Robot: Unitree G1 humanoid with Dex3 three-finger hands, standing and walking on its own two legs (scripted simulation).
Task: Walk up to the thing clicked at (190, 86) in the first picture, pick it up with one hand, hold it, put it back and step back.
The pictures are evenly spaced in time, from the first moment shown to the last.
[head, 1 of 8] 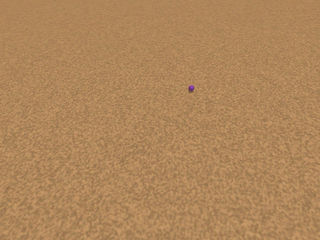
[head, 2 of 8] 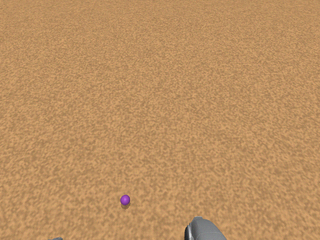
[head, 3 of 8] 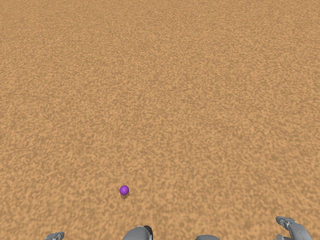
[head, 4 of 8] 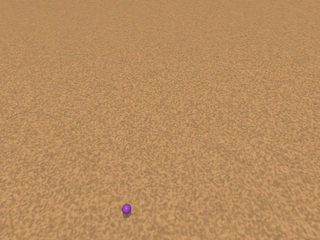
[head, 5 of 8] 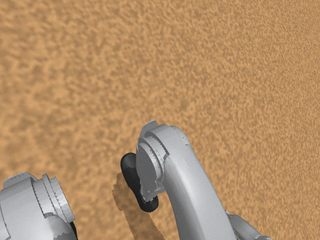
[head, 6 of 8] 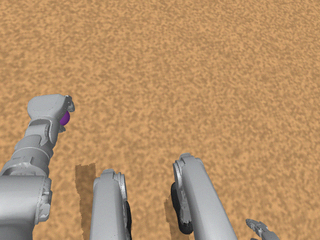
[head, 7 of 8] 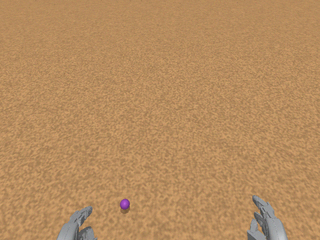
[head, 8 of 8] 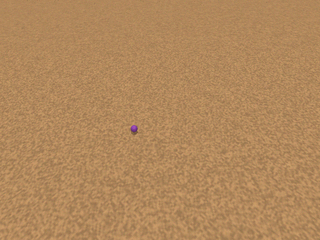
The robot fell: no
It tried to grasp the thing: yes
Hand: left
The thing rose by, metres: 0.69
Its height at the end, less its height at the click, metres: +0.00
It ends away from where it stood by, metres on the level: 0.01
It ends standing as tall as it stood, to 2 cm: yes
